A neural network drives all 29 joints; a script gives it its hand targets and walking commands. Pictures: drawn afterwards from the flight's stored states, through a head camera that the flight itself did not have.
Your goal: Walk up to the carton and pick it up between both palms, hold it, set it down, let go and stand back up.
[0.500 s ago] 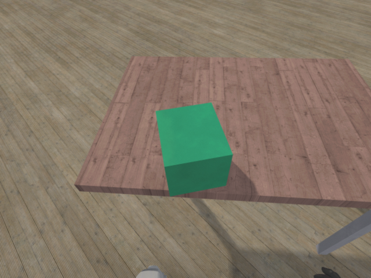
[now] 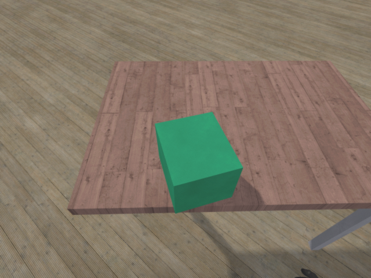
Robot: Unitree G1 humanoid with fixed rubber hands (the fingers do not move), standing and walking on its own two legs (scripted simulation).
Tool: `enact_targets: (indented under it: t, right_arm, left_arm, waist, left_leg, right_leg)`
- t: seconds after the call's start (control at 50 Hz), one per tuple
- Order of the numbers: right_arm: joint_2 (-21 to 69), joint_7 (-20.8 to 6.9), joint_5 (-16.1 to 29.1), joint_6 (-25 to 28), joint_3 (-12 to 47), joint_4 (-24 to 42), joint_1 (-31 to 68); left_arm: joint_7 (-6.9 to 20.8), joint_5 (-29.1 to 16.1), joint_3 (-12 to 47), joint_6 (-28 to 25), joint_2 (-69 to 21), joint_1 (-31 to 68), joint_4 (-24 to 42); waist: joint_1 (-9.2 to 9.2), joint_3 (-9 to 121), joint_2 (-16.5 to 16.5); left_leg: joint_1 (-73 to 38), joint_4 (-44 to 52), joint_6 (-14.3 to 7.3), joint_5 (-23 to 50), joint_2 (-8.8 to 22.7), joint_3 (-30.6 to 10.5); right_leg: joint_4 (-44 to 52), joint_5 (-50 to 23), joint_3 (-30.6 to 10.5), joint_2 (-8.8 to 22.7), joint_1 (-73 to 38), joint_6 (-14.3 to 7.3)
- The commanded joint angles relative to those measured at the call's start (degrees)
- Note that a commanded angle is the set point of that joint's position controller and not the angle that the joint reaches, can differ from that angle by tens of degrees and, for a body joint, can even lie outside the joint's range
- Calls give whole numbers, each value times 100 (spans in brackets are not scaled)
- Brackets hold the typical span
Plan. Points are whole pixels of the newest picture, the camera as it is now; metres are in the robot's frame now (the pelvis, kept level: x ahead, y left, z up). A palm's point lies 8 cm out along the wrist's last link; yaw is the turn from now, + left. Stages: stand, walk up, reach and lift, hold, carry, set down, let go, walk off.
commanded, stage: walk up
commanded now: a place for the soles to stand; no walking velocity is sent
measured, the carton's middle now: (194, 161) +0.42 -0.01 -0.03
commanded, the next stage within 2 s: reach and lift in 1.90 s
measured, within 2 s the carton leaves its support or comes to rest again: neither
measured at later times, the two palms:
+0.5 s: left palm out of the picture +0.06 +0.27 -0.10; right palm out of the picture +0.06 -0.33 -0.11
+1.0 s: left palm out of the picture +0.11 +0.27 -0.09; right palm out of the picture +0.09 -0.33 -0.11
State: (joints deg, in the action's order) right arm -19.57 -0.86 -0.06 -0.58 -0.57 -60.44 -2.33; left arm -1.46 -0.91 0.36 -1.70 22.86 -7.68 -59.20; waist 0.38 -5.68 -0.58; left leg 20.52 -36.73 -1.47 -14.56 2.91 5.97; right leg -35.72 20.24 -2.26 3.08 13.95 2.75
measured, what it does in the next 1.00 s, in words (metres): stands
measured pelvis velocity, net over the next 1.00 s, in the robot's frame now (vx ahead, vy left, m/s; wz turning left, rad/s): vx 0.01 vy -0.03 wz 0.01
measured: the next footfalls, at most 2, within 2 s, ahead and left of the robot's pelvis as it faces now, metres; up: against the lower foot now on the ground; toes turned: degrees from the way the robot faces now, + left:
none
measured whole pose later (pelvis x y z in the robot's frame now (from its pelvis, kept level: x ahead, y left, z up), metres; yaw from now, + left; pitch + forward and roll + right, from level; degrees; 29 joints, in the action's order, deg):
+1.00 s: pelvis +0.01 -0.03 +0.02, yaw +1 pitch -3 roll +0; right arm -20.6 -1.4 -0.6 -1.1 -1.3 -64.1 -4.5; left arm -0.4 0.4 -0.4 -0.9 19.5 -4.8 -62.4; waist -1.2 -3.1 -1.6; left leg 12.0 -23.2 1.2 -8.5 2.7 3.2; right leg -23.9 15.3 -0.6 2.1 6.1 2.0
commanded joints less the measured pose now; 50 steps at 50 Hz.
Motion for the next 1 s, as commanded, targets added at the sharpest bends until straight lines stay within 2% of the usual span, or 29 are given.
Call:
enact_targets:
  t: [0.0, 0.02, 0.04, 0.12, 0.14, 0.18, 0.24, 0.3, 0.36, 0.38, 0.4, 0.46, 0.48, 0.5, 0.52, 0.54, 0.56, 0.6, 0.68, 0.7, 0.72, 0.74, 0.76, 0.8, 0.82, 0.9, 0.92, 0.96, 0.98]
  right_arm:
    - [-1396, 39, -3, 121, -273, 258, 352]
    - [-1461, 32, 41, 80, -312, 276, 403]
    - [-1398, 29, 6, 74, -304, 113, 496]
    - [-1264, -35, -24, 35, -335, 43, 344]
    - [-1208, -29, -17, 52, -252, -47, 350]
    - [-1330, -63, -50, 29, -350, -47, 434]
    - [-1368, -75, -20, 21, -337, -182, 191]
    - [-1485, -62, -26, 58, -344, -191, 187]
    - [-1351, -56, -24, 48, -353, -142, 137]
    - [-1317, -49, -11, 46, -315, -193, 174]
    - [-1283, -40, -27, 68, -308, -258, 47]
    - [-1393, -47, -32, 90, -350, -196, -24]
    - [-1349, -14, -54, 81, -336, -212, 130]
    - [-1385, -28, -29, 86, -382, -216, -75]
    - [-1406, -24, -94, 85, -318, -210, -2]
    - [-1320, -29, -44, 79, -338, -170, 30]
    - [-1347, -15, -76, 94, -301, -181, 21]
    - [-1342, 12, -13, 106, -297, -239, -196]
    - [-1251, 45, -20, 103, -270, -200, -165]
    - [-1292, 36, -8, 110, -353, -146, -250]
    - [-1360, 52, -60, 93, -338, -188, -49]
    - [-1252, 54, -43, 98, -303, -127, 107]
    - [-1349, 40, -38, 94, -292, -108, -107]
    - [-1238, 16, -19, 80, -292, -120, 47]
    - [-1248, 20, -60, 51, -298, -62, -53]
    - [-1374, 14, -16, 34, -336, -3, -19]
    - [-1371, 45, -86, 60, -304, -60, 99]
    - [-1318, 8, -54, 46, -282, -57, -140]
    - [-1258, 16, -122, 47, -307, -104, -79]
  left_arm:
    - [-40, 50, -213, -92, 1099, -325, -33]
    - [-14, 76, -199, -83, 1109, -370, -138]
    - [-11, 118, -241, -79, 1294, -147, -132]
    - [28, 118, -247, -96, 1198, 189, -39]
    - [52, 104, -189, -98, 1100, 225, -54]
    - [56, 144, -217, -84, 1187, 76, -97]
    - [74, 184, -346, -82, 1269, 287, -57]
    - [68, 161, -303, -64, 1229, 231, -88]
    - [65, 175, -317, -94, 1139, 121, -221]
    - [60, 153, -303, -116, 1165, 86, -155]
    - [53, 185, -318, -111, 1104, 322, -117]
    - [58, 130, -314, -116, 1120, 138, -183]
    - [29, 136, -345, -114, 1085, 197, -131]
    - [21, 141, -317, -100, 1021, 302, -84]
    - [4, 88, -307, -117, 1075, 211, -78]
    - [28, 88, -348, -104, 1078, 205, -102]
    - [26, 133, -330, -120, 1135, 299, -97]
    - [7, 54, -373, -94, 1148, 232, -79]
    - [4, 97, -349, -71, 1108, 268, -98]
    - [21, 67, -317, -66, 954, 263, -65]
    - [5, 14, -270, -60, 890, 386, -47]
    - [1, 74, -281, -50, 905, 294, -56]
    - [19, 95, -314, -67, 1066, 337, -71]
    - [4, 126, -329, -65, 1116, 371, -73]
    - [25, 135, -343, -88, 1152, 539, -110]
    - [19, 102, -334, -46, 1051, 387, -65]
    - [22, 94, -327, -37, 1010, 393, 44]
    - [27, 153, -360, -13, 1106, 634, 16]
    - [36, 126, -345, -23, 1045, 509, 77]
  waist:
    - [92, 1051, -271]
    - [25, 767, -79]
    - [14, 720, -292]
    - [-172, 686, 7]
    - [-59, 356, 58]
    - [-124, 490, -125]
    - [-237, 647, 522]
    - [-180, 499, -91]
    - [-124, 636, 179]
    - [-125, 468, 576]
    - [-197, 350, 170]
    - [-181, 723, -5]
    - [-65, 541, 164]
    - [-206, 743, -201]
    - [-103, 794, -5]
    - [-106, 852, 116]
    - [-176, 926, -114]
    - [-183, 1021, 129]
    - [-146, 926, 262]
    - [-224, 1078, -87]
    - [-127, 884, -372]
    - [-22, 808, 70]
    - [-129, 796, -181]
    - [-90, 1046, 433]
    - [-224, 782, 218]
    - [-124, 740, 371]
    - [-49, 701, 59]
    - [-255, 464, 467]
    - [-102, 333, 145]
  left_leg:
    - [-892, 1336, -388, 474, 922, -1224]
    - [-764, 1483, -234, -180, 843, -1109]
    - [-701, 1418, -178, -438, 674, -983]
    - [-1000, 1649, -8, -689, 460, -880]
    - [-777, 1743, 1, -715, 477, -975]
    - [-1007, 1795, 61, -1253, 474, -911]
    - [-1254, 1660, 38, -790, 357, -783]
    - [-1136, 1805, 54, -692, 410, -855]
    - [-1252, 1698, 19, -700, 407, -927]
    - [-1145, 1609, 18, -320, 346, -825]
    - [-1123, 1612, 8, -102, 284, -722]
    - [-1405, 1686, 61, 206, 335, -791]
    - [-1310, 1631, -40, 348, 374, -870]
    - [-1273, 1753, -31, 396, 443, -874]
    - [-1379, 1665, -42, 859, 439, -902]
    - [-1473, 1662, -57, 452, 395, -845]
    - [-1568, 1554, 2, 933, 432, -834]
    - [-1528, 1441, 4, 1572, 447, -738]
    - [-1637, 1449, -84, 1639, 528, -785]
    - [-1753, 1453, -73, 1819, 536, -810]
    - [-1643, 1527, -91, 1672, 493, -710]
    - [-1499, 1518, -67, 1497, 506, -799]
    - [-1471, 1572, -36, 1361, 458, -736]
    - [-1661, 1435, -68, 1421, 496, -659]
    - [-1577, 1535, 16, 1467, 416, -755]
    - [-1526, 1683, -49, 896, 460, -861]
    - [-1490, 1584, -16, 767, 427, -713]
    - [-1330, 1810, 21, 188, 349, -845]
    - [-1307, 1736, -39, 381, 352, -798]
  right_leg:
    - [590, -800, -11, 99, -43, -442]
    - [805, -747, -54, 135, 22, -457]
    - [1017, -822, -154, 246, 37, -428]
    - [1311, -538, -271, 281, 111, -478]
    - [1452, -404, -249, 267, 300, -467]
    - [1602, 263, -291, 246, 458, -427]
    - [1813, 203, -471, 356, 459, -447]
    - [1650, -255, -381, 327, 368, -407]
    - [1896, -14, -447, 341, 341, -461]
    - [1821, -237, -461, 380, 352, -424]
    - [1876, -646, -507, 457, 361, -483]
    - [1514, -1053, -285, 317, 108, -368]
    - [1643, -1428, -292, 399, 40, -407]
    - [1438, -1416, -236, 308, -57, -436]
    - [1525, -1426, -243, 307, -90, -360]
    - [1608, -1170, -341, 320, 41, -362]
    - [1547, -1661, -334, 387, -51, -417]
    - [1470, -1943, -176, 361, -329, -428]
    - [1456, -1740, -94, 335, -201, -374]
    - [1364, -2019, -215, 375, -230, -378]
    - [1481, -1851, -245, 417, -116, -381]
    - [1534, -1871, -210, 396, -194, -386]
    - [1585, -1841, -332, 447, -298, -467]
    - [1610, -1973, -226, 440, -438, -336]
    - [1579, -2048, -285, 447, -273, -375]
    - [1814, -1266, -220, 385, -272, -359]
    - [1955, -1446, -288, 446, -206, -390]
    - [1870, -982, -227, 386, -83, -368]
    - [1935, -1098, -384, 465, 34, -405]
